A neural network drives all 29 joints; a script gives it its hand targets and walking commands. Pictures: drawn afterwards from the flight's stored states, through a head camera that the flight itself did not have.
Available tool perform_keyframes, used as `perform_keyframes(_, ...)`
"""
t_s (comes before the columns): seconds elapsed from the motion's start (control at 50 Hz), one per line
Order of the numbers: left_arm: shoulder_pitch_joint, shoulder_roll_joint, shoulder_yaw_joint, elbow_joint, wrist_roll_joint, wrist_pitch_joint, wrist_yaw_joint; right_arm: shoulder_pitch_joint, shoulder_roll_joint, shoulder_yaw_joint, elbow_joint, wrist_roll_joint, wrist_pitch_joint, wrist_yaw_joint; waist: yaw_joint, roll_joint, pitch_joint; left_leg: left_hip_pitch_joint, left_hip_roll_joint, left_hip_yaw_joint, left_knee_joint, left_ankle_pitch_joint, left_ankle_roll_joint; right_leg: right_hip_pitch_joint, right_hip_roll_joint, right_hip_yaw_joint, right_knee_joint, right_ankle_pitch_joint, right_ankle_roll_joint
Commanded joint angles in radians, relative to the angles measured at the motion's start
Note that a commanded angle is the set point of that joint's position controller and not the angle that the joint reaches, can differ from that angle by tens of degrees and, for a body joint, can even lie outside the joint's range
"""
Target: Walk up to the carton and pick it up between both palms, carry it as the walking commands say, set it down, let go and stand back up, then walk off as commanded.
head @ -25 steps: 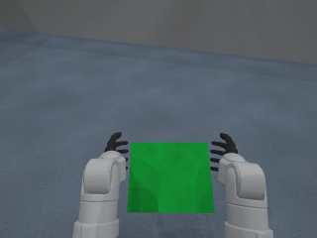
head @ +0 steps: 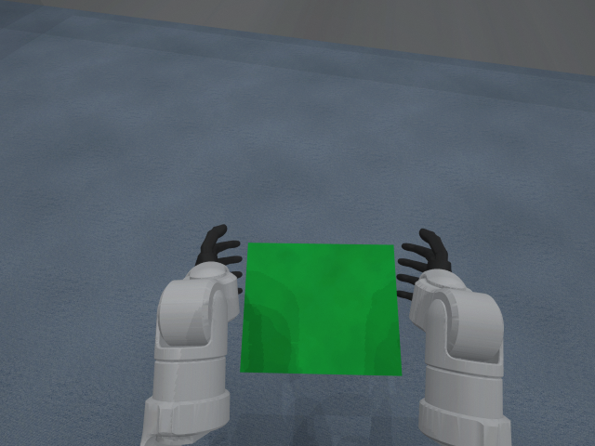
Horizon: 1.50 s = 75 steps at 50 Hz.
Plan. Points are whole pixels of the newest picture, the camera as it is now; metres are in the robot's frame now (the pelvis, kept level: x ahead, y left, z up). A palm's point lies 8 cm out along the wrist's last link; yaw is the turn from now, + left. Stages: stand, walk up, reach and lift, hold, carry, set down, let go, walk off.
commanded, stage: carry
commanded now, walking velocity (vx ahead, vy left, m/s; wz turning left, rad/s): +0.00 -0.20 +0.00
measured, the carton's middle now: (318, 309) +0.33 -0.01 -0.03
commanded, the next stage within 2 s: none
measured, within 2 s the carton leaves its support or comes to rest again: neither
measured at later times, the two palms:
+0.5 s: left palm (307, 339) +0.24 +0.01 +0.08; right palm (561, 355) +0.23 -0.26 +0.08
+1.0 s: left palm (443, 443) +0.14 -0.11 +0.09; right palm out of the picture +0.14 -0.39 +0.08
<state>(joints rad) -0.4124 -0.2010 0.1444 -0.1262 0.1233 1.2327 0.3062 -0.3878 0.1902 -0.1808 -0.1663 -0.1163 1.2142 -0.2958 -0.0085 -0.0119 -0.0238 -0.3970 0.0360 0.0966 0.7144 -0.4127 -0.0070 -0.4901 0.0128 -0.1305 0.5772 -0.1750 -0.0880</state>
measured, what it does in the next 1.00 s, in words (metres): steps to the right: left foot, then right foot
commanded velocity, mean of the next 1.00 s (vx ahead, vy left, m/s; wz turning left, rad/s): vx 0.00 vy -0.20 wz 0.00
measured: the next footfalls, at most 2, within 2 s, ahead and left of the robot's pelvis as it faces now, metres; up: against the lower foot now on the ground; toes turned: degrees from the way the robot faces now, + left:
left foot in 0.02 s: +0.02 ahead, +0.11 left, +0.00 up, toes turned +6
right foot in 0.32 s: +0.02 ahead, -0.22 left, +0.00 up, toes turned -5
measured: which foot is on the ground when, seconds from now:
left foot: up 0.00-0.00, down 0.02-0.34, up 0.36-0.56, down 0.58-0.86, up 0.88-1.00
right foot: down 0.00-0.02, up 0.04-0.30, down 0.32-0.58, up 0.60-0.82, down 0.84-1.00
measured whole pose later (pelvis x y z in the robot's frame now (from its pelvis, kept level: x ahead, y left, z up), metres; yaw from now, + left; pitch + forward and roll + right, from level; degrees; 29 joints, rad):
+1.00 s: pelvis -0.16 -0.24 +0.01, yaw +0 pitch +3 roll +0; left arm -0.41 -0.20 0.15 -0.08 0.11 1.25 0.31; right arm -0.38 0.19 -0.18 -0.13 -0.15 1.24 -0.26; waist 0.00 0.02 -0.03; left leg -0.52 0.07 0.06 0.99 -0.49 -0.05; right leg -0.40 -0.03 -0.09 0.57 -0.22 -0.03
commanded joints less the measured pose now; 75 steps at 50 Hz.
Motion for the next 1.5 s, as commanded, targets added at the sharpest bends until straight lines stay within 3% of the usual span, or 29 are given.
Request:
perform_keyframes(0.0, -0.443, -0.983, -0.635, -0.04, -0.422, -0.001, -0.449, -0.455, 1.034, 0.667, 0.006, 0.45, 0.023, 0.451, 0.006, -0.056, -0.453, 0.284, 0.139, -0.136, -0.363, 0.216, 0.033, 0.216, -0.166, 0.188, -0.01, 0.24, -0.004)
perform_keyframes(0.02, -0.465, -0.986, -0.633, -0.066, -0.417, 0.001, -0.454, -0.423, 1.036, 0.651, 0.02, 0.44, 0.014, 0.455, 0.008, 0.27, -0.418, 0.405, 0.424, -0.464, -0.302, 0.635, 0.132, -0.039, -0.06, 0.104, 0.113, -0.071, 0.083)
perform_keyframes(0.04, -0.487, -0.988, -0.638, -0.073, -0.409, -0.001, -0.451, -0.43, 1.03, 0.643, 0.016, 0.436, 0.012, 0.462, 0.014, 0.34, -0.392, 0.406, 0.499, -0.502, -0.282, 0.85, 0.221, -0.14, -0.05, 0.159, 0.285, -0.352, 0.098)
perform_keyframes(0.1, -0.522, -1.008, -0.681, -0.115, -0.456, -0.004, -0.459, -0.426, 1.033, 0.625, 0.006, 0.415, 0.015, 0.465, 0.005, 0.143, -0.337, 0.396, 0.379, -0.274, -0.22, 0.963, 0.142, -0.163, -0.057, 0.196, 0.41, -0.242, 0.108)
perform_keyframes(0.26, -0.489, -0.971, -0.654, -0.03, -0.477, 0.027, -0.479, -0.423, 0.977, 0.59, 0.015, 0.341, 0.012, 0.431, 0.001, 0.301, -0.367, 0.353, 0.27, -0.148, -0.143, 0.863, 0.061, 0.098, 0.002, -0.01, -0.03, -0.182, 0.158)
perform_keyframes(0.3, -0.479, -0.974, -0.645, -0.015, -0.477, 0.034, -0.486, -0.42, 0.973, 0.59, 0.02, 0.331, 0.015, 0.428, 0.007, 0.208, -0.378, 0.246, 0.224, -0.129, -0.068, 0.649, 0.002, 0.277, -0.056, 0.035, -0.23, -0.03, 0.153)
perform_keyframes(0.34, -0.437, -0.975, -0.621, 0.022, -0.457, 0.03, -0.492, -0.465, 0.977, 0.626, -0.014, 0.347, 0.026, 0.43, 0.023, -0.302, -0.375, -0.068, 0.032, 0.015, 0.105, -0.097, -0.077, 0.36, -0.325, 0.368, -0.181, 0.381, 0.022)
perform_keyframes(0.36, -0.482, -0.986, -0.617, -0.02, -0.482, 0.023, -0.496, -0.514, 1.016, 0.647, -0.014, 0.371, 0.025, 0.432, 0.026, -0.334, -0.369, -0.124, 0.018, -0.029, 0.262, -0.248, -0.059, 0.379, -0.303, 0.35, -0.147, 0.466, -0.037)
perform_keyframes(0.46, -0.467, -0.992, -0.58, -0.044, -0.434, -0.001, -0.468, -0.546, 1.038, 0.686, -0.051, 0.459, 0.02, 0.444, 0.022, -0.181, -0.4, -0.116, 0.023, -0.008, 0.206, -0.067, -0.032, 0.404, -0.246, 0.202, -0.097, 0.43, -0.07)
perform_keyframes(0.54, -0.439, -0.964, -0.603, -0.051, -0.397, -0.004, -0.441, -0.487, 1.031, 0.675, 0.004, 0.469, 0.033, 0.458, 0.003, -0.139, -0.411, 0.156, 0.039, 0.003, -0.289, 0.163, 0.014, 0.303, -0.202, 0.181, -0.062, 0.261, -0.029)
perform_keyframes(0.56, -0.437, -0.97, -0.621, -0.043, -0.39, -0.004, -0.437, -0.482, 1.031, 0.671, 0.018, 0.465, 0.034, 0.464, 0.001, -0.027, -0.4, 0.294, 0.165, -0.157, -0.361, 0.205, 0.029, 0.16, -0.155, 0.159, 0.032, 0.116, 0.021)
perform_keyframes(0.58, -0.453, -0.972, -0.614, -0.05, -0.381, 0.0, -0.441, -0.445, 1.035, 0.647, 0.054, 0.455, 0.028, 0.469, 0.011, 0.322, -0.363, 0.366, 0.462, -0.507, -0.359, 0.5, 0.142, -0.078, -0.036, 0.084, 0.18, -0.27, 0.089)
perform_keyframes(0.6, -0.491, -0.989, -0.623, -0.058, -0.385, -0.002, -0.441, -0.436, 1.035, 0.635, 0.062, 0.447, 0.026, 0.474, 0.006, 0.326, -0.353, 0.345, 0.506, -0.518, -0.338, 0.623, 0.228, -0.108, -0.065, 0.184, 0.361, -0.371, 0.091)
perform_keyframes(0.64, -0.543, -1.009, -0.647, -0.097, -0.424, -0.01, -0.452, -0.443, 1.052, 0.606, 0.063, 0.426, 0.021, 0.479, -0.002, 0.156, -0.314, 0.292, 0.415, -0.34, -0.312, 0.598, 0.173, -0.101, -0.07, 0.205, 0.454, -0.266, 0.095)
perform_keyframes(0.7, -0.554, -1.011, -0.667, -0.088, -0.455, -0.005, -0.465, -0.503, 1.032, 0.606, 0.008, 0.409, 0.009, 0.463, -0.001, 0.203, -0.334, 0.295, 0.294, -0.158, -0.247, 0.687, 0.105, -0.035, -0.059, 0.105, 0.323, -0.236, 0.133)
perform_keyframes(0.78, -0.509, -0.979, -0.637, -0.017, -0.469, 0.017, -0.477, -0.448, 0.998, 0.578, 0.047, 0.353, 0.013, 0.437, -0.002, 0.277, -0.348, 0.279, 0.274, -0.141, -0.202, 0.632, 0.07, 0.108, -0.01, 0.003, 0.038, -0.211, 0.145)
perform_keyframes(0.82, -0.489, -0.979, -0.623, 0.015, -0.469, 0.027, -0.485, -0.433, 0.987, 0.573, 0.064, 0.335, 0.018, 0.431, 0.007, 0.198, -0.351, 0.211, 0.224, -0.116, -0.111, 0.504, 0.015, 0.256, -0.032, 0.012, -0.2, -0.093, 0.147)
perform_keyframes(0.84, -0.48, -0.967, -0.613, 0.027, -0.467, 0.031, -0.49, -0.444, 0.988, 0.579, 0.063, 0.334, 0.02, 0.43, 0.011, 0.019, -0.345, 0.089, 0.171, -0.081, 0.004, 0.305, -0.029, 0.339, -0.172, 0.18, -0.28, -0.01, 0.127)
perform_keyframes(0.86, -0.449, -0.978, -0.599, 0.069, -0.451, 0.028, -0.495, -0.47, 0.985, 0.601, 0.042, 0.334, 0.029, 0.432, 0.025, -0.327, -0.314, -0.112, 0.018, 0.034, 0.102, -0.12, -0.077, 0.303, -0.349, 0.425, -0.273, 0.112, 0.025)
perform_keyframes(0.88, -0.501, -0.989, -0.602, 0.027, -0.475, 0.022, -0.501, -0.531, 1.024, 0.627, 0.035, 0.362, 0.026, 0.431, 0.025, -0.341, -0.31, -0.127, 0.021, -0.043, 0.278, -0.23, -0.055, 0.285, -0.304, 0.386, -0.228, 0.183, -0.03)
perform_keyframes(0.94, -0.519, -0.998, -0.58, -0.002, -0.457, 0.01, -0.491, -0.564, 1.054, 0.657, 0.001, 0.42, 0.016, 0.438, 0.017, -0.154, -0.339, -0.179, 0.036, -0.053, 0.375, -0.095, -0.032, 0.334, -0.264, 0.255, -0.179, 0.227, -0.055)
perform_keyframes(1.08, -0.46, -0.974, -0.589, -0.012, -0.395, 0.0, -0.448, -0.506, 1.043, 0.661, 0.047, 0.463, 0.038, 0.455, 0.005, -0.149, -0.409, 0.121, 0.013, 0.011, -0.261, 0.105, 0.016, 0.351, -0.211, 0.206, -0.129, 0.227, -0.043)
perform_keyframes(1.1, -0.457, -0.978, -0.604, -0.002, -0.389, 0.0, -0.444, -0.509, 1.043, 0.66, 0.06, 0.46, 0.04, 0.462, 0.003, -0.083, -0.406, 0.249, 0.101, -0.083, -0.361, 0.181, 0.02, 0.246, -0.175, 0.19, -0.068, 0.132, 0.005)
perform_keyframes(1.14, -0.531, -0.988, -0.609, -0.036, -0.387, 0.0, -0.45, -0.463, 1.057, 0.617, 0.111, 0.439, 0.028, 0.474, 0.005, 0.38, -0.322, 0.315, 0.484, -0.526, -0.368, 0.529, 0.192, -0.076, -0.042, 0.13, 0.223, -0.32, 0.105)
perform_keyframes(1.2, -0.585, -1.02, -0.636, -0.059, -0.435, -0.008, -0.459, -0.471, 1.065, 0.583, 0.103, 0.419, 0.024, 0.479, -0.003, 0.138, -0.295, 0.279, 0.379, -0.283, -0.309, 0.594, 0.149, -0.08, -0.066, 0.2, 0.409, -0.227, 0.108)
perform_keyframes(1.36, -0.524, -0.99, -0.613, 0.035, -0.471, 0.025, -0.481, -0.47, 1.0, 0.558, 0.085, 0.341, 0.017, 0.432, 0.004, 0.241, -0.349, 0.259, 0.237, -0.133, -0.154, 0.582, 0.034, 0.205, 0.003, -0.016, -0.137, -0.105, 0.149)
perform_keyframes(1.38, -0.514, -0.988, -0.607, 0.041, -0.47, 0.029, -0.485, -0.466, 0.998, 0.559, 0.088, 0.337, 0.019, 0.43, 0.006, 0.158, -0.356, 0.193, 0.208, -0.117, -0.09, 0.491, 0.002, 0.295, -0.06, 0.054, -0.234, -0.049, 0.146)
perform_keyframes(1.42, -0.486, -0.993, -0.593, 0.065, -0.457, 0.023, -0.492, -0.514, 1.004, 0.598, 0.057, 0.347, 0.029, 0.432, 0.024, -0.338, -0.328, -0.07, 0.02, 0.011, 0.125, -0.152, -0.066, 0.292, -0.309, 0.389, -0.227, 0.22, 0.011)
perform_keyframes(1.48, -0.533, -0.996, -0.568, 0.027, -0.456, 0.015, -0.492, -0.567, 1.06, 0.638, 0.046, 0.405, 0.022, 0.437, 0.02, -0.171, -0.348, -0.158, 0.024, -0.053, 0.364, -0.133, -0.032, 0.342, -0.278, 0.291, -0.183, 0.259, -0.058)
